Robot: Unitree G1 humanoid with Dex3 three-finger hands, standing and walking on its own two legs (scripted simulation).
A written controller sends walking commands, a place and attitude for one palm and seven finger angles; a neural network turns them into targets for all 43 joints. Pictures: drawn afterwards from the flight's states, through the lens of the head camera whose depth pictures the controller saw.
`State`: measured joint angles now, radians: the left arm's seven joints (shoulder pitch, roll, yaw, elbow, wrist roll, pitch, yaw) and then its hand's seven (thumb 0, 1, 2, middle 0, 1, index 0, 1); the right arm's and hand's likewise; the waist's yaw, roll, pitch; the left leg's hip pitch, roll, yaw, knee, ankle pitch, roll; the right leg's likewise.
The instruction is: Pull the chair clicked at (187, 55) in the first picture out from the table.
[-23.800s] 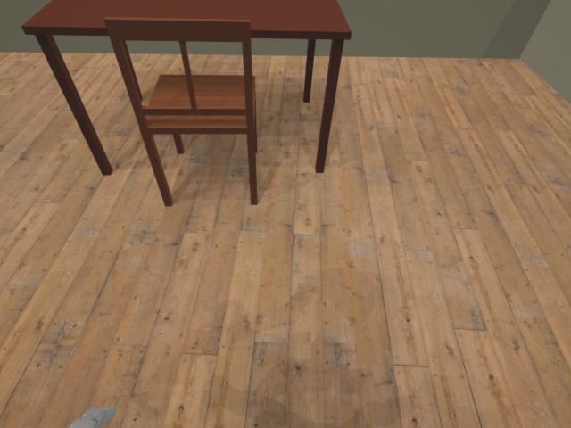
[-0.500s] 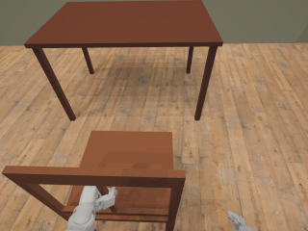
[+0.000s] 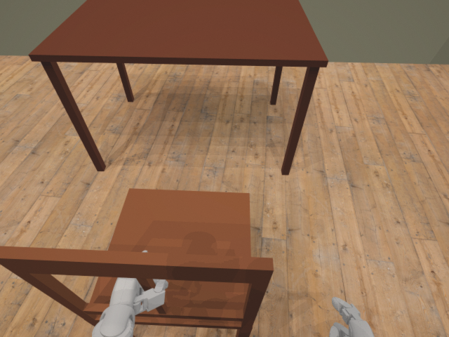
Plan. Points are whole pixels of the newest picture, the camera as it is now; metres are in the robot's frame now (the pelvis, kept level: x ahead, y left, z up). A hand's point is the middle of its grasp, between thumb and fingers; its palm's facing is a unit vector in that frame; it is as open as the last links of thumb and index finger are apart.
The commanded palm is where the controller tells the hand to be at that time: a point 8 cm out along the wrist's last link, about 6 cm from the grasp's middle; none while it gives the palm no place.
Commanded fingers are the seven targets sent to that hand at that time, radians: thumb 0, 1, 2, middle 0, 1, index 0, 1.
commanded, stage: open the thumb and straighten the fingers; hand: left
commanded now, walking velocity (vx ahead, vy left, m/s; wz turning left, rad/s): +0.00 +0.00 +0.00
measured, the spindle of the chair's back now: (154, 294) +0.23 +0.16 -0.12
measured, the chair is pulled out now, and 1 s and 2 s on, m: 0.67 0.67 0.67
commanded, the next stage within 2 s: draw the fingers out of the gap in 0.64 s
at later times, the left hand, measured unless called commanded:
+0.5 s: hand (155, 283) +0.23 +0.14 -0.06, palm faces +0.02 -0.99 -0.16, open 15.7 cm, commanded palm +0.20 +0.20 -0.04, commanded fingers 0.00 -0.55 0.20 0.00 0.00 0.00 0.00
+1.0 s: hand (143, 314) +0.18 +0.15 -0.06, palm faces +0.04 -0.99 -0.16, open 17.5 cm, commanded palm +0.15 +0.20 -0.04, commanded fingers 0.00 -0.55 0.20 0.00 0.00 0.00 0.00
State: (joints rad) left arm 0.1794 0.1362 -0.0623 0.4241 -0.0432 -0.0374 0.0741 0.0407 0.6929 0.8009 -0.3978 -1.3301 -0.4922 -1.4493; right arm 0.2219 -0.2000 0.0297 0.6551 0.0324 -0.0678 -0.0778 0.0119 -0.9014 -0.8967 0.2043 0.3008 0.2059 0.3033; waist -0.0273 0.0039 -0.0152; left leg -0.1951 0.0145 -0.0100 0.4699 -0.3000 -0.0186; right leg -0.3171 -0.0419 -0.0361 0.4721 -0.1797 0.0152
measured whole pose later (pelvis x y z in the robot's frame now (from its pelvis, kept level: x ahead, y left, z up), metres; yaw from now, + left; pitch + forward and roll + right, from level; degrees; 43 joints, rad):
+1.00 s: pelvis +0.02 +0.01 -0.04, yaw +2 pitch +11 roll -1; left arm 0.57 0.17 -0.07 -0.18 -0.03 0.20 0.02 -0.01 -0.54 0.21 0.00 0.00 0.00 -0.01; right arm 0.26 -0.22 0.00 0.52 0.03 -0.20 -0.11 0.01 -0.90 -0.90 0.20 0.30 0.21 0.30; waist -0.02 0.06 -0.15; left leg -0.53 0.00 -0.06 0.87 -0.52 -0.01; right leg -0.63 -0.06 -0.07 0.84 -0.39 0.02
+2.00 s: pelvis -0.01 +0.00 -0.07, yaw +3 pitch +10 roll -2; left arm 0.86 0.25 0.06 -0.40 -0.18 -0.22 -0.13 -0.01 -0.54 0.21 0.00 0.00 0.00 0.00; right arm 0.23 -0.16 -0.03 0.55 0.07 -0.26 -0.11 0.02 -0.90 -0.90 0.20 0.30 0.21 0.30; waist 0.03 0.05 -0.14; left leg -0.67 0.02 -0.09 1.07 -0.58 -0.03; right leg -0.75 -0.05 -0.09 1.00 -0.43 0.01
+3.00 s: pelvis +0.02 +0.00 +0.00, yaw +2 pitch -3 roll -1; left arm 0.46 0.33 0.36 -0.42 -0.04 -0.07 0.15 0.01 0.82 0.87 -0.19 -0.29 -0.19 -0.29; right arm 0.17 -0.22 0.00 0.69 0.02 -0.16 -0.11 0.01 -0.90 -0.90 0.20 0.30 0.21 0.30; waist 0.06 0.09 0.02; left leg -0.08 0.03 -0.04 0.47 -0.34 -0.02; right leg -0.19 -0.03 -0.07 0.47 -0.23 0.01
